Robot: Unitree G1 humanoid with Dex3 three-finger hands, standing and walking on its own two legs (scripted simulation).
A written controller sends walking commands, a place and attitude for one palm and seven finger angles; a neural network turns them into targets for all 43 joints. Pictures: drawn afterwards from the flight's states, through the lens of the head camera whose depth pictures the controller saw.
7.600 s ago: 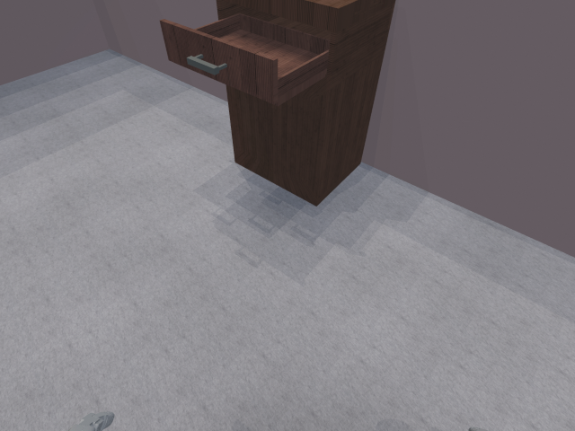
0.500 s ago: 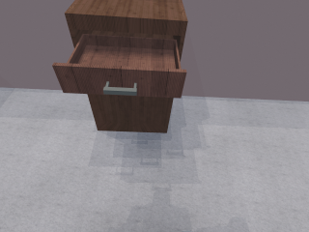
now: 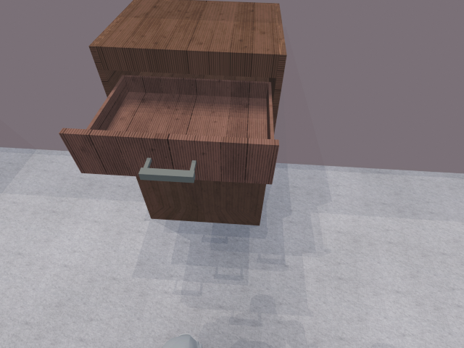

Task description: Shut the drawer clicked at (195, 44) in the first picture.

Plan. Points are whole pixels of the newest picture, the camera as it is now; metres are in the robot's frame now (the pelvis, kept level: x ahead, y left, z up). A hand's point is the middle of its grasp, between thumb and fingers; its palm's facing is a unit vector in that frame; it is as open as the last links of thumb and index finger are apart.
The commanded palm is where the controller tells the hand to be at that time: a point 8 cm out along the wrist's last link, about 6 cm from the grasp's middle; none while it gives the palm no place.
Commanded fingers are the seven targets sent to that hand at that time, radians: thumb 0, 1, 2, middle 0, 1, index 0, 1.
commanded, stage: take the last steps up to it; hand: left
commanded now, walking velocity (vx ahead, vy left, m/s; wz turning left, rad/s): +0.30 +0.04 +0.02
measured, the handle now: (169, 169) +0.51 +0.19 -0.02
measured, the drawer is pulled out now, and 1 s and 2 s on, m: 0.30 0.30 0.30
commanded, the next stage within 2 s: come to a stop and stand still in 0.44 s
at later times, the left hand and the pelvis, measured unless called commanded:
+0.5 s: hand (136, 315) +0.22 +0.22 -0.17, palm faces +0.01 -0.98 -0.20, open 7.4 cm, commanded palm none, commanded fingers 0.00 0.90 0.90 -0.20 -0.30 -0.20 -0.30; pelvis +0.14 +0.04 +0.00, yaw -2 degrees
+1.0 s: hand (142, 309) +0.23 +0.21 -0.17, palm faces +0.03 -0.96 -0.28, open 7.3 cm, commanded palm none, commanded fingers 0.00 0.90 0.90 -0.20 -0.30 -0.20 -0.30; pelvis +0.15 +0.02 +0.00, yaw -1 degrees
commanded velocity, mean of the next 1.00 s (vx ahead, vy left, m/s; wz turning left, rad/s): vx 0.06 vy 0.05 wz -0.01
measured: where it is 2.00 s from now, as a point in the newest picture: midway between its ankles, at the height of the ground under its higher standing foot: outside the picture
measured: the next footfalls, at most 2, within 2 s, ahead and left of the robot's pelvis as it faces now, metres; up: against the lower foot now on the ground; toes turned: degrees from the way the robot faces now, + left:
left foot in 0.14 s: +0.17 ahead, +0.14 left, +0.00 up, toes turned +9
right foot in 0.62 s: +0.28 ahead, -0.10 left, +0.00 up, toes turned -8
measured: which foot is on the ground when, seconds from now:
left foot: up 0.00-0.12, down 0.14-0.64, up 0.66-1.00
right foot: down 0.00-0.14, up 0.16-0.60, down 0.62-1.00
